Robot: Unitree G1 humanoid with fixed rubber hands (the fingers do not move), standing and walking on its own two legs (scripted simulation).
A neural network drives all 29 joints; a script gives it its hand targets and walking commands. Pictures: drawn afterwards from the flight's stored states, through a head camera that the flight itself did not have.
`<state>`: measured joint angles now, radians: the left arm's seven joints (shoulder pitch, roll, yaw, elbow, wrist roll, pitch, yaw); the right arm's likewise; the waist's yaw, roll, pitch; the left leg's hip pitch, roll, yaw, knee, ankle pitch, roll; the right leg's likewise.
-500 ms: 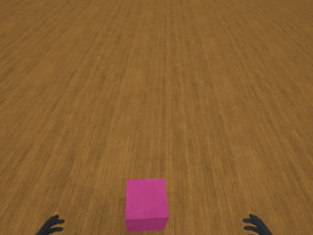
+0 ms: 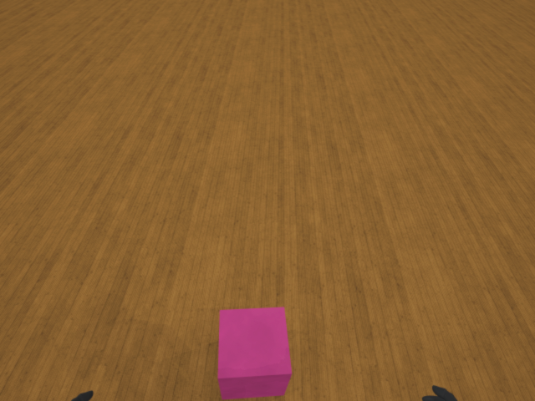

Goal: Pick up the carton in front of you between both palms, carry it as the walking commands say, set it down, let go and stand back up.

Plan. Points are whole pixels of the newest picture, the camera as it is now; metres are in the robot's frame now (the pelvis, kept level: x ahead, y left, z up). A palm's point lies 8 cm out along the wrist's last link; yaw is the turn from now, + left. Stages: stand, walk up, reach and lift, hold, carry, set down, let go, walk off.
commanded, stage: stand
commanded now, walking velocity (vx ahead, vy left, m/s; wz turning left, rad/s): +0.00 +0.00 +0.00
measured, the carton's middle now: (252, 353) +0.41 +0.01 -0.65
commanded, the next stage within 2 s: none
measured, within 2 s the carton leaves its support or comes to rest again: neither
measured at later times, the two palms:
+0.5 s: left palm out of the picture +0.08 +0.29 -0.10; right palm out of the picture +0.08 -0.32 -0.10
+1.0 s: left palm out of the picture +0.08 +0.29 -0.10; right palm out of the picture +0.07 -0.33 -0.10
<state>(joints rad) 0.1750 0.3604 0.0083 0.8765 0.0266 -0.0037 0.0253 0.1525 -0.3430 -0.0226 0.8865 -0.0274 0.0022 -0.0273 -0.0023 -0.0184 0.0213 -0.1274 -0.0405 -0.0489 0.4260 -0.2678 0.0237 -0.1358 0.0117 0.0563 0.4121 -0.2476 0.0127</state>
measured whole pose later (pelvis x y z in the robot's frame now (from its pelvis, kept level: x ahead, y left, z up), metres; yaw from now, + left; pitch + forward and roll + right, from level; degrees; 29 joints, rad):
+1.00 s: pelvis -0.02 -0.02 +0.00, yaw +0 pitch -3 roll +0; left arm 0.11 0.38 0.00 1.03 0.02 -0.02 0.01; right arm 0.12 -0.38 -0.01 1.03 -0.01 -0.01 -0.01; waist -0.01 0.00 0.04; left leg -0.10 -0.01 -0.07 0.36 -0.21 -0.01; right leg -0.10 0.04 0.04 0.33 -0.18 -0.02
